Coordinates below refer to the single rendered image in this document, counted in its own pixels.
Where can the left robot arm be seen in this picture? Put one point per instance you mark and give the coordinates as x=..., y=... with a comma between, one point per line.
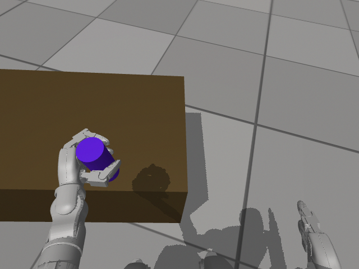
x=65, y=241

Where can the can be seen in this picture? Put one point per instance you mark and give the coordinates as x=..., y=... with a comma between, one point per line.
x=94, y=155

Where can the left robot hand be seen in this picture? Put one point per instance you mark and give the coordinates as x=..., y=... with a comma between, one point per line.
x=72, y=170

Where can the right robot hand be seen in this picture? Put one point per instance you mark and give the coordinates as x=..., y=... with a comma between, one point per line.
x=320, y=251

